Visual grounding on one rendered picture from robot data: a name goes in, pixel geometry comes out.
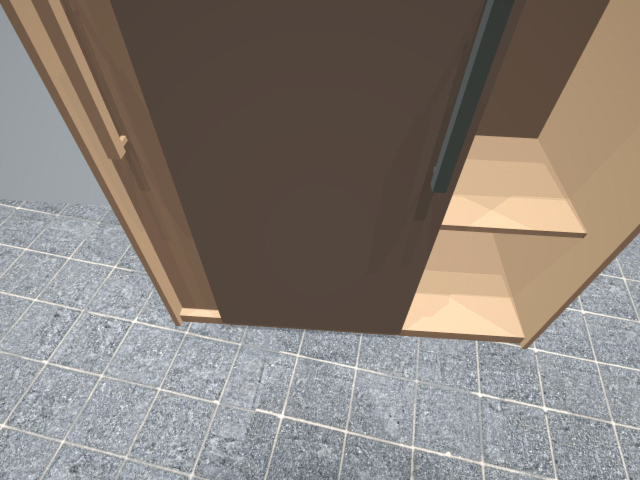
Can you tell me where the wardrobe door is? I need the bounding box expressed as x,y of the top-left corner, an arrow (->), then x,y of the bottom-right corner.
110,0 -> 526,334
60,0 -> 218,310

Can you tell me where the handle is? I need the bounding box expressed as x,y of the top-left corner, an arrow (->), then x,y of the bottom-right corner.
431,0 -> 515,193
31,0 -> 126,160

